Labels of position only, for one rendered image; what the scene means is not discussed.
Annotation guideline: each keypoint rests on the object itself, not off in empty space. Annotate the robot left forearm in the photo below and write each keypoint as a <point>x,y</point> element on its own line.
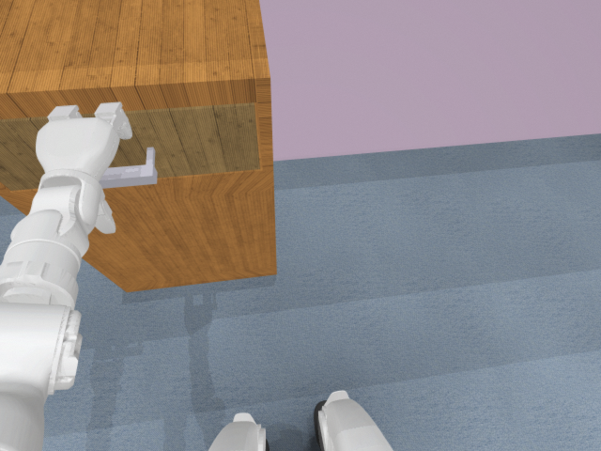
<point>45,255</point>

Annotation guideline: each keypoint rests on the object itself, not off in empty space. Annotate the robot thigh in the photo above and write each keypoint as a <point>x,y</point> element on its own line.
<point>240,436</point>
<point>346,426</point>

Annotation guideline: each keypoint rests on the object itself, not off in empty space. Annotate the left robot hand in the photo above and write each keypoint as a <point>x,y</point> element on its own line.
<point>85,144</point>

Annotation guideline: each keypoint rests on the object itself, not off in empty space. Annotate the right robot thigh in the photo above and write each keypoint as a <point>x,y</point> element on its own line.
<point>346,426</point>

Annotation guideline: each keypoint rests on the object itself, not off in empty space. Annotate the cabinet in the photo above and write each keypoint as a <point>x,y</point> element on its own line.
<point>153,54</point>

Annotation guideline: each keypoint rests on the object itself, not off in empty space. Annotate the left robot upper arm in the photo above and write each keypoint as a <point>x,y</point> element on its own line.
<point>39,353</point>

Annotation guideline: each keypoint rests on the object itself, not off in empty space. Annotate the drawer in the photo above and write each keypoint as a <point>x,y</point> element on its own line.
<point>187,141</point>

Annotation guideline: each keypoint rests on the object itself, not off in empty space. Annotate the left robot thigh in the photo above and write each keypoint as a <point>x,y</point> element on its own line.
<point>240,436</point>

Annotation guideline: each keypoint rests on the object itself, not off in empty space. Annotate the handle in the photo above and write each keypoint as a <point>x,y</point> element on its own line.
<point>131,175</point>

